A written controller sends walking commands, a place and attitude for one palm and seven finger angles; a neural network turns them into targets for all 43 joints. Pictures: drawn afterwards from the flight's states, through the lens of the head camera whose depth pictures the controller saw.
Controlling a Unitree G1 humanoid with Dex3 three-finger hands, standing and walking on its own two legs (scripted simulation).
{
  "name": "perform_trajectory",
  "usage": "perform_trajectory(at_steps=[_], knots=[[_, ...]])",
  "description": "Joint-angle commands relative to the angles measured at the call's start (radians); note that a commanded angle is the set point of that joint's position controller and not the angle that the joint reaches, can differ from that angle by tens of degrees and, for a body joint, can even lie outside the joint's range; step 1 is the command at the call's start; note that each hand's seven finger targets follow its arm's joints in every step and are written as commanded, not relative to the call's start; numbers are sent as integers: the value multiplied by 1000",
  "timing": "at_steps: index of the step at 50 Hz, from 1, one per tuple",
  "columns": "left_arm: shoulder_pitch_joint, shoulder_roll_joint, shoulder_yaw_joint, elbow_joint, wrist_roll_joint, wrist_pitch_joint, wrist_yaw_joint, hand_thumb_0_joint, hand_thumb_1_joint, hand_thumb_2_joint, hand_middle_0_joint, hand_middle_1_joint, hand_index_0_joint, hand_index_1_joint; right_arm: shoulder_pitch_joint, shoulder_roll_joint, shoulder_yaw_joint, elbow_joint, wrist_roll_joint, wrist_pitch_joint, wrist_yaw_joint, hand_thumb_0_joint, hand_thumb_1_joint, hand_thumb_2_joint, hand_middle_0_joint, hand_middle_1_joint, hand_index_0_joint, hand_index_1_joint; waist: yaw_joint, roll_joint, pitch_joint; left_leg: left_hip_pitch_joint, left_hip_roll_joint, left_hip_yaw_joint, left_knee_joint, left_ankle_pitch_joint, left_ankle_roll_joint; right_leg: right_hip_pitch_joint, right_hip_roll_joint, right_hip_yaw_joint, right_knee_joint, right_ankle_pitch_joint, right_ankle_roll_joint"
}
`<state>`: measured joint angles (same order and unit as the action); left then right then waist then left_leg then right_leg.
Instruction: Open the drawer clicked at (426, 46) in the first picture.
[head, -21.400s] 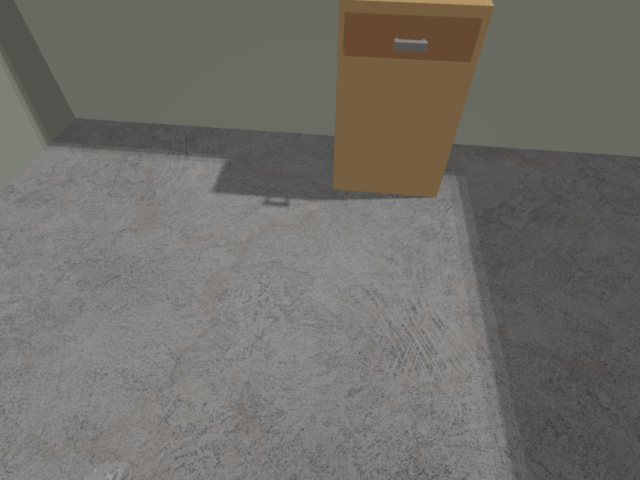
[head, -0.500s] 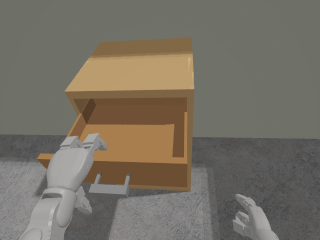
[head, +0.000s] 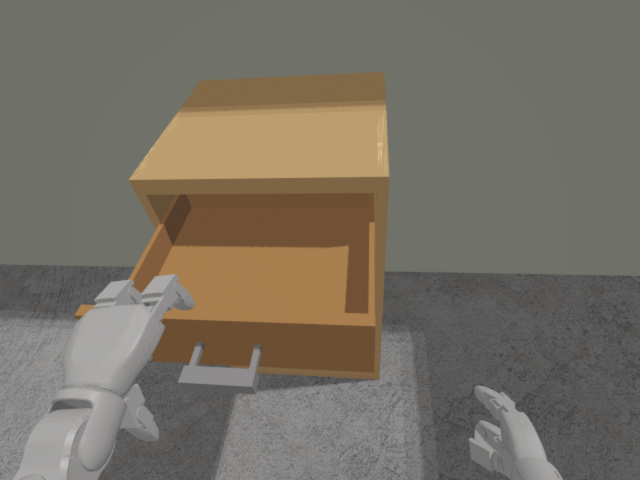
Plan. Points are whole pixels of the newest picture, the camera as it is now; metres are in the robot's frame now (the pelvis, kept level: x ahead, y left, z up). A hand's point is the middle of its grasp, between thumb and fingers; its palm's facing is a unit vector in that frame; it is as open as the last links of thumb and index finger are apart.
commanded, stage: draw the hand back to the body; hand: left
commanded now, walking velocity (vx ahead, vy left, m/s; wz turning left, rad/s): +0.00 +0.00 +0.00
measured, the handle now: (223, 364) +0.28 +0.21 -0.06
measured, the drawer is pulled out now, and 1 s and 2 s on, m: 0.28 0.28 0.28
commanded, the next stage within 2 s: step back with the hand held close in 1.28 s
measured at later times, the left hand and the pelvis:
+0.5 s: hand (145, 333) +0.21 +0.21 +0.15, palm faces +0.31 -0.88 -0.36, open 13.3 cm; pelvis +0.01 +0.01 +0.00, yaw +0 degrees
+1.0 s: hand (108, 334) +0.20 +0.24 +0.16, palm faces +0.39 -0.82 -0.43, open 9.3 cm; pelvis +0.03 +0.00 +0.01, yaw +1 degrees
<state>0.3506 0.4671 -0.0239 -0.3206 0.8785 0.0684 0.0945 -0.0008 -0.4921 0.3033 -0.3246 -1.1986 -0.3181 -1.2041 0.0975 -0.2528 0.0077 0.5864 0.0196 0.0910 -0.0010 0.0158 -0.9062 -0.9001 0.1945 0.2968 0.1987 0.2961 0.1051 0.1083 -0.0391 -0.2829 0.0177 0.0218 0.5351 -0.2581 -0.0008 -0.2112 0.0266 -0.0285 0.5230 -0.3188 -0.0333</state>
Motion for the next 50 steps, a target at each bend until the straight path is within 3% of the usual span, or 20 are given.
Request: perform_trajectory(at_steps=[1, 3, 5, 6, 9, 10, 14, 15, 16, 17, 18, 20, 21, 24, 25, 27, 37, 39, 46, 50], knots=[[-105, 177, 142, -235, -9, -26, 38, 0, -500, 300, -300, -1200, -300, -1200, -179, -75, -19, -185, -6, -60, -3, 0, -900, -900, 200, 300, 200, 300, -3, -65, -154, 150, -17, 5, -29, 210, 37, -53, -31, 25, -105, 245, 7], [-71, 194, 167, -223, -16, -31, 36, 0, -500, 300, -300, -1200, -300, -1200, -172, -82, -25, -181, -7, -53, -5, 0, -900, -900, 200, 300, 200, 300, -2, -103, -137, 142, -15, 4, -29, 212, 37, -56, -27, 24, -106, 257, 10], [-37, 212, 204, -247, -28, -28, 41, 0, -500, 300, -300, -1200, -300, -1200, -205, -81, -18, -194, 3, -55, 0, 0, -900, -900, 200, 300, 200, 300, 0, -61, -118, 133, -12, -4, -36, 206, 30, -51, -26, 32, -104, 249, 2], [-53, 182, 166, -262, -20, -31, 38, 0, -500, 300, -300, -1200, -300, -1200, -177, -78, -17, -192, -3, -52, 3, 0, -900, -900, 200, 300, 200, 300, -2, -40, -137, 138, -10, -2, -36, 215, 33, -58, -27, 10, -96, 236, 4], [-35, 191, 177, -279, -25, -34, 41, 0, -500, 300, -300, -1200, -300, -1200, -173, -80, -22, -201, -1, -49, 3, 0, -900, -900, 200, 300, 200, 300, -6, -73, -127, 143, -5, -4, -37, 215, 32, -69, -29, 9, -100, 225, 8], [-23, 213, 209, -288, -34, -30, 43, 0, -500, 300, -300, -1200, -300, -1200, -198, -82, -18, -205, 5, -54, 3, 0, -900, -900, 200, 300, 200, 300, -4, -47, -127, 142, -2, -9, -39, 207, 28, -63, -22, 20, -100, 216, 0], [-5, 202, 190, -309, -28, -33, 39, 0, -500, 300, -300, -1200, -300, -1200, -168, -81, -23, -210, -1, -48, 4, 0, -900, -900, 200, 300, 200, 300, -4, -67, -132, 151, 2, -8, -41, 211, 31, -72, -28, 0, -99, 198, 7], [-117, -132, 169, -365, -762, -110, 29, 0, -465, 315, -298, -1178, -298, -1178, -94, -20, -16, -255, 17, -129, -21, 0, -900, -900, 200, 300, 200, 300, -106, -120, -65, 271, 22, -22, -56, 113, 53, -57, -12, -15, -112, 146, 5], [35, -38, 233, -195, -795, -138, 42, 0, -430, 330, -295, -1155, -295, -1155, -74, -48, -3, -217, 5, -167, -43, 0, -900, -900, 200, 300, 200, 300, -76, -170, -25, 251, 32, -24, -73, 65, 49, -68, -7, -21, -115, 100, 4], [57, -44, 252, -283, -874, -157, 42, 0, -395, 345, -292, -1133, -292, -1133, -75, -46, -2, -218, 4, -177, -63, 0, -900, -900, 200, 300, 200, 300, -69, -197, -17, 222, 31, -31, -99, 87, 40, -31, -23, -24, -130, 110, 12], [-8, -7, 278, -334, -887, -187, 47, 0, -360, 360, -290, -1110, -290, -1110, -75, -59, 3, -210, -2, -192, -77, 0, -900, -900, 200, 300, 200, 300, -63, -171, -50, 237, 22, -24, -103, 101, 39, -14, -28, -19, -140, 132, 14], [-17, 27, 316, -399, -909, -214, 62, 0, -290, 390, -285, -1065, -285, -1065, -74, -54, 4, -192, -10, -237, -91, 0, -900, -900, 200, 300, 200, 300, -56, -57, -51, 238, 22, -21, -110, 118, 29, 4, -40, -6, -142, 135, 13], [-21, -7, 290, -404, -904, -227, 61, 0, -255, 405, -282, -1043, -282, -1043, -56, -45, 13, -184, -14, -250, -91, 0, -900, -900, 200, 300, 200, 300, -53, -22, -64, 243, 16, -19, -115, 138, 28, 8, -43, -12, -145, 155, 7], [67, -39, 281, -392, -924, -228, 53, 0, -150, 450, -275, -975, -275, -975, -52, -44, 7, -173, -13, -272, -80, 0, -900, -900, 200, 300, 200, 300, -54, -24, -13, 211, 27, -24, -124, 204, 21, 31, -48, -17, -142, 219, 6], [87, -17, 311, -369, -926, -225, 52, 0, -115, 465, -273, -952, -273, -952, -54, -51, 1, -159, -14, -275, -78, 0, -900, -900, 200, 300, 200, 300, -51, -37, 4, 191, 28, -26, -124, 211, 18, 41, -46, -17, -150, 229, 3], [110, -34, 306, -383, -933, -230, 42, 0, -45, 495, -268, -908, -268, -908, -50, -48, -2, -159, -12, -273, -71, 0, -900, -900, 200, 300, 200, 300, -53, -38, -10, 202, 29, -21, -117, 246, 20, 49, -49, -19, -145, 271, 6], [181, 2, 371, -411, -943, -232, 33, 0, 305, 645, -242, -683, -242, -683, -48, -57, -27, -146, -3, -259, -67, 0, -900, -900, 200, 300, 200, 300, -52, -60, -80, 236, 28, -10, -91, 334, 21, 66, -50, -21, -144, 372, 17], [191, 9, 388, -396, -946, -229, 35, 0, 375, 675, -237, -637, -237, -637, -51, -57, -31, -144, -2, -252, -71, 0, -900, -900, 200, 300, 200, 300, -52, -96, -78, 233, 28, -7, -86, 331, 23, 64, -51, -20, -145, 389, 21], [182, 31, 424, -385, -945, -225, 39, 0, 620, 780, -220, -480, -220, -480, -58, -57, -31, -134, -2, -238, -77, 0, -900, -900, 200, 300, 200, 300, -47, -40, -61, 244, 21, -3, -86, 331, 23, 54, -51, -19, -158, 393, 19], [170, 21, 420, -376, -954, -217, 37, 0, 760, 840, -210, -390, -210, -390, -72, -55, -31, -141, 2, -233, -78, 0, -900, -900, 200, 300, 200, 300, -50, -75, -32, 232, 21, -8, -92, 300, 23, 45, -49, -15, -169, 368, 20]])
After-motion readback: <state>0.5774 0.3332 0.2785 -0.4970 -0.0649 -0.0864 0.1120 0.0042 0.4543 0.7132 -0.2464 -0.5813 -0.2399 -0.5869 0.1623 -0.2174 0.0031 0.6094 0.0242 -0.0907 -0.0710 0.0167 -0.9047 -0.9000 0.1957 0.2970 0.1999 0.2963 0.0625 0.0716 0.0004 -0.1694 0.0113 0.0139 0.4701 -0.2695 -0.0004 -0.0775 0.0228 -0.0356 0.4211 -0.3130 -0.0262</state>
